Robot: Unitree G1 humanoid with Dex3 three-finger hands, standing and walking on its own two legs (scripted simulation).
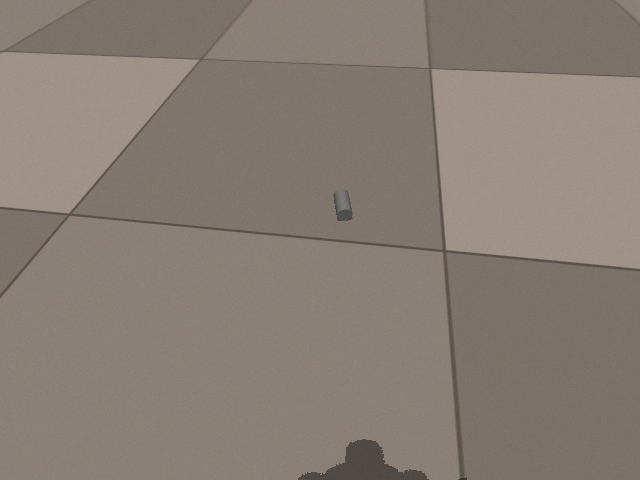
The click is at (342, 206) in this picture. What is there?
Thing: lying can
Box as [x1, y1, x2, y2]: [334, 189, 352, 220]
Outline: 340,189 334,193 334,200 337,217 339,219 345,220 348,219 352,214 348,194 345,190
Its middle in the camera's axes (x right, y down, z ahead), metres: +0.11 -0.15 +1.79
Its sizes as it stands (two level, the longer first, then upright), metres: 0.139 0.071 0.071
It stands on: the floor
